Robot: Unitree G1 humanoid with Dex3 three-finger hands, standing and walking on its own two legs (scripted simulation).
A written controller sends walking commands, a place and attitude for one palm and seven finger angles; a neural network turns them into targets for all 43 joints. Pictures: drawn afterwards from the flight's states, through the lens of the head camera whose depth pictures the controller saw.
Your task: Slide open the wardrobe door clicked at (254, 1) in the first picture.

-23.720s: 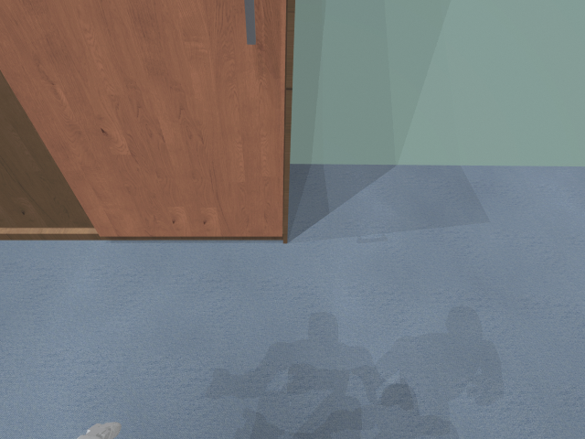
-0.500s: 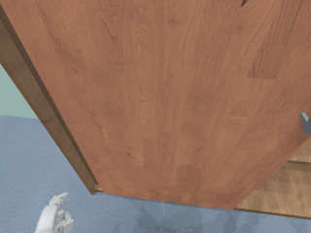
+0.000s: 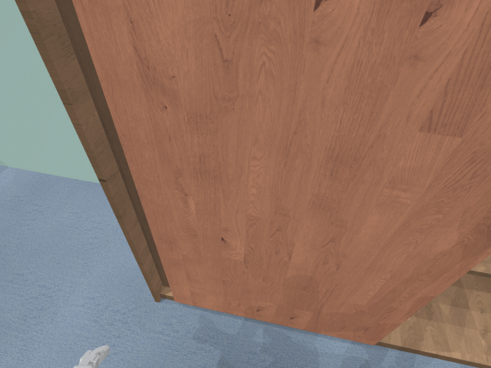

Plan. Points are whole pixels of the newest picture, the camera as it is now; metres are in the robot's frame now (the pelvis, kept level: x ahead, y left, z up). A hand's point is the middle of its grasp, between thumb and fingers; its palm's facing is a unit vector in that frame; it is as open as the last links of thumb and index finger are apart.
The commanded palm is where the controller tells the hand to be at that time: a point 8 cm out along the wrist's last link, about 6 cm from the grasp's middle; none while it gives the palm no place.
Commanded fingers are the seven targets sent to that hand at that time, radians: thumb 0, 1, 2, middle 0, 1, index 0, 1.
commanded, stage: stop walking and hold the door there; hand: right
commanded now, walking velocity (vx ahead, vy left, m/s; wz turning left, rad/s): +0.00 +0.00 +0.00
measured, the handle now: out of the picture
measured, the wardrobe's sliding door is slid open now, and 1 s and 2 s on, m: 0.68 0.68 0.68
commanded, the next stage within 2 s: loosen the grip on the handle in 1.82 s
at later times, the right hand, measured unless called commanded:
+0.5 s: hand out of the picture +0.35 -0.37 +0.19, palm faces +0.58 +0.77 -0.28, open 5.6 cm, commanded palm +0.30 -0.39 +0.18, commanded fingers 0.00 -0.90 -0.90 0.45 1.40 0.45 1.40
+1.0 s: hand out of the picture +0.34 -0.37 +0.19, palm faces +0.47 +0.85 -0.23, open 5.9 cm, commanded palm +0.31 -0.40 +0.18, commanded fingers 0.00 -0.90 -0.90 0.45 1.40 0.45 1.40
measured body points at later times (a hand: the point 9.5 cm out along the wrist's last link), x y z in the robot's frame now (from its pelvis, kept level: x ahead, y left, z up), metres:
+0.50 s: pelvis +0.01 -0.04 -0.01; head +0.02 -0.03 +0.44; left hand +0.17 +0.24 -0.10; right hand +0.31 -0.41 +0.21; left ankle +0.03 +0.13 -0.74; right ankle +0.06 -0.11 -0.74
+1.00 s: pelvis -0.01 -0.11 -0.01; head +0.05 -0.11 +0.43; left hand +0.18 +0.13 -0.12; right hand +0.31 -0.42 +0.20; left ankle -0.02 +0.07 -0.74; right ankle +0.02 -0.28 -0.72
